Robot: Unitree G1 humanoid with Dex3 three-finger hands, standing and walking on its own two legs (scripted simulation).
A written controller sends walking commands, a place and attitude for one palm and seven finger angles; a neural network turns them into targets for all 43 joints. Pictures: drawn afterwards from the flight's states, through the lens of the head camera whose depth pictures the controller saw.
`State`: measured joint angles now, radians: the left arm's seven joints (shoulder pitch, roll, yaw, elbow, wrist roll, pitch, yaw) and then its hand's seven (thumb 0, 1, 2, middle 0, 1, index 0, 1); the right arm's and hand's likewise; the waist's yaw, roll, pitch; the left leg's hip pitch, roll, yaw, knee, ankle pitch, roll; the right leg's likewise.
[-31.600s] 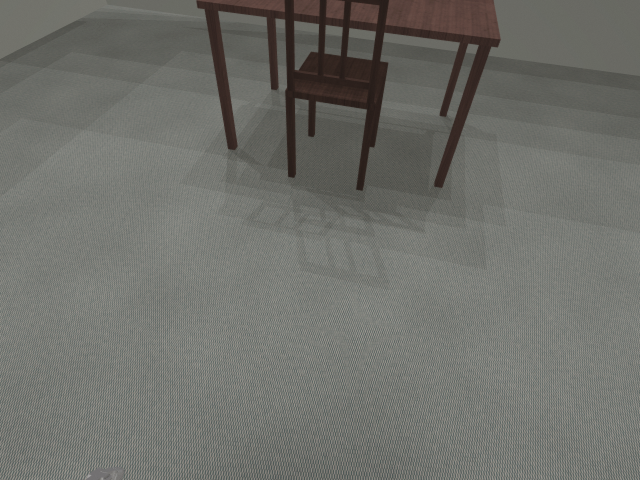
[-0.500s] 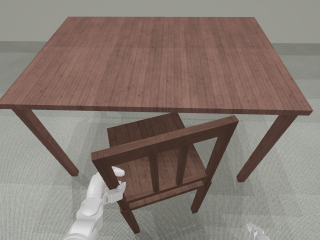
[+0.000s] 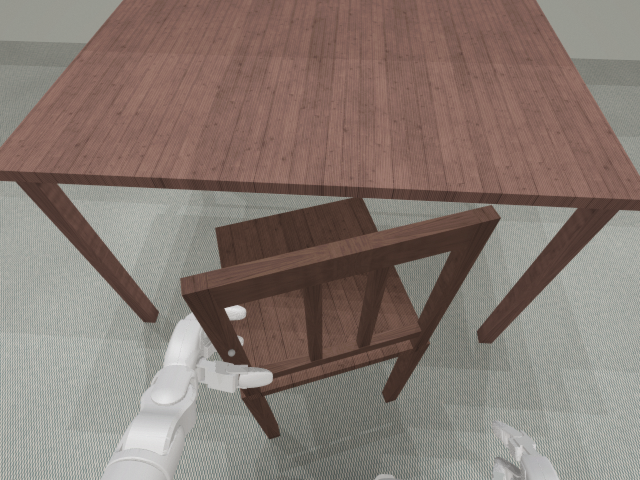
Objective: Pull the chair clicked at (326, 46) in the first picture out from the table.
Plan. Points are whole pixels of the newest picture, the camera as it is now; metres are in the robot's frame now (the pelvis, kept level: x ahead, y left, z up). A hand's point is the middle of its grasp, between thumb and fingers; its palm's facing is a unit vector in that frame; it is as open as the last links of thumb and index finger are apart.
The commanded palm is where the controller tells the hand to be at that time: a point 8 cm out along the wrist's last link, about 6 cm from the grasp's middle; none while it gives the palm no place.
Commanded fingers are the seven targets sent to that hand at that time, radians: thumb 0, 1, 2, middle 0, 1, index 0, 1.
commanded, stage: open the thumb and straighten the fingers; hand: left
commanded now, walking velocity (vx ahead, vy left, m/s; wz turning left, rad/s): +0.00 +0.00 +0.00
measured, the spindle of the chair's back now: (314, 324) +0.34 +0.01 -0.07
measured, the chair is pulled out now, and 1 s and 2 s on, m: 0.14 0.14 0.14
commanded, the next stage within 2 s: draw the fingers out of the gap in 0.36 s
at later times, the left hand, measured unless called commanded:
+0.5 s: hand (224, 366) +0.28 +0.14 -0.06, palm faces +0.02 -0.99 -0.13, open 17.4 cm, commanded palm +0.25 +0.19 -0.04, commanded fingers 0.00 -0.55 0.20 0.00 0.00 0.00 0.00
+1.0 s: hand (214, 435) +0.19 +0.14 -0.06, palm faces +0.02 -0.99 -0.13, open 17.5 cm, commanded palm +0.17 +0.19 -0.04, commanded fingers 0.00 -0.55 0.20 0.00 0.00 0.00 0.00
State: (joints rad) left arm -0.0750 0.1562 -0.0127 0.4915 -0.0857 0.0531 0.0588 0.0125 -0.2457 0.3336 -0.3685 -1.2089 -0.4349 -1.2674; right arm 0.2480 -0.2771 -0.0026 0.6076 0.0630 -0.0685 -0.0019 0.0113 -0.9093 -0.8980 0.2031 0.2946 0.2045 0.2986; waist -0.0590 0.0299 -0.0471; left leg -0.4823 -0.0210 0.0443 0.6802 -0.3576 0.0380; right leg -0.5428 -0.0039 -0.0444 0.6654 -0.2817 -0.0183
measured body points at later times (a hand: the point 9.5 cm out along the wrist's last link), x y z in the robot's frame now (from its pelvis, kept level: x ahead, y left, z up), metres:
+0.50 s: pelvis +0.01 -0.01 -0.01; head +0.07 -0.03 +0.43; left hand +0.27 +0.19 -0.05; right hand +0.16 -0.26 -0.11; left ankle -0.01 +0.09 -0.72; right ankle +0.03 -0.11 -0.72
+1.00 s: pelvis +0.00 -0.01 -0.03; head +0.05 -0.03 +0.42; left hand +0.19 +0.19 -0.05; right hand +0.19 -0.25 -0.11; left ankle -0.01 +0.09 -0.72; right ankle +0.03 -0.11 -0.72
